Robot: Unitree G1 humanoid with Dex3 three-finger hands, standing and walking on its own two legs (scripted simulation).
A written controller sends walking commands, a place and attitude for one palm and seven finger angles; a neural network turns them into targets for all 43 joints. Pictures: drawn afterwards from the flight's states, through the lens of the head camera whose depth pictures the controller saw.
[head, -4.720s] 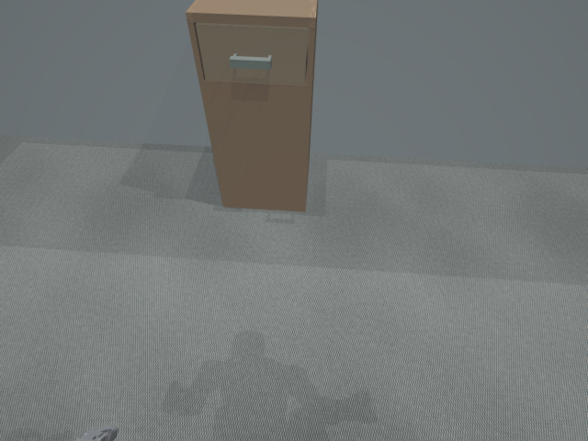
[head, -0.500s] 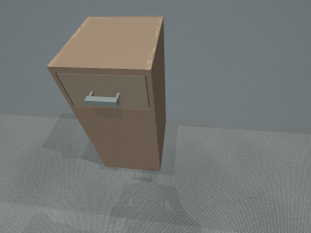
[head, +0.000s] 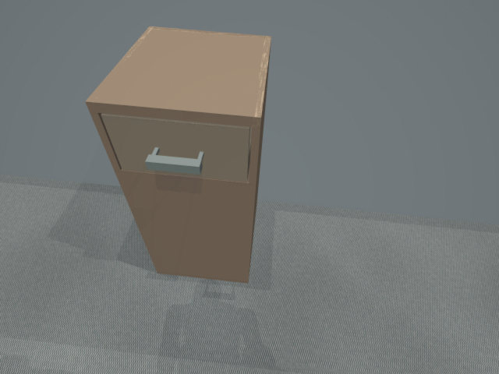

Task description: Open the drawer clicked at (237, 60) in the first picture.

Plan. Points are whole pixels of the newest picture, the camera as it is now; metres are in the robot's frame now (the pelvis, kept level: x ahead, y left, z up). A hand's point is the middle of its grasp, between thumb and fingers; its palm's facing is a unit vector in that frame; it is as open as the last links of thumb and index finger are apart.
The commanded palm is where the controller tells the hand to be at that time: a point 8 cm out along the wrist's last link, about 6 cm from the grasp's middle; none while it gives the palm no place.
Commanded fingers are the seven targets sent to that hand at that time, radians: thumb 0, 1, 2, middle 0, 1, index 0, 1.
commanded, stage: come to a stop and stand still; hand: left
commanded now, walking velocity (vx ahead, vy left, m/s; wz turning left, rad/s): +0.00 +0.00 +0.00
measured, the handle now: (176, 158) +0.59 +0.23 -0.04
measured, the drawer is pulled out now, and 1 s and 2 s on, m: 0.00 0.00 0.00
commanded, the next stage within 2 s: look again from close up in 0.36 s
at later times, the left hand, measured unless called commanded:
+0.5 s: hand out of the picture +0.01 +0.17 -0.18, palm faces +0.03 -0.98 -0.19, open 7.3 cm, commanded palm none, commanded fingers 0.00 0.90 0.90 -0.20 -0.30 -0.20 -0.30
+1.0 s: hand out of the picture -0.02 +0.17 -0.18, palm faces +0.05 -0.98 -0.18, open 7.3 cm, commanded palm none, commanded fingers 0.00 0.90 0.90 -0.20 -0.30 -0.20 -0.30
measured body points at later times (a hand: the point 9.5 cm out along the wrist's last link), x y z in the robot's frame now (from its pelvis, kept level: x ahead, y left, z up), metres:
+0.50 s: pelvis +0.02 +0.00 +0.00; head +0.03 +0.01 +0.45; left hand +0.01 +0.22 -0.17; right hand -0.01 -0.20 -0.16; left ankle -0.05 +0.12 -0.74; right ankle +0.04 -0.13 -0.74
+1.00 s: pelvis -0.01 +0.00 -0.01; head -0.02 +0.00 +0.44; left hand -0.02 +0.22 -0.16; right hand -0.02 -0.21 -0.17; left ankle -0.05 +0.12 -0.74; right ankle +0.04 -0.13 -0.74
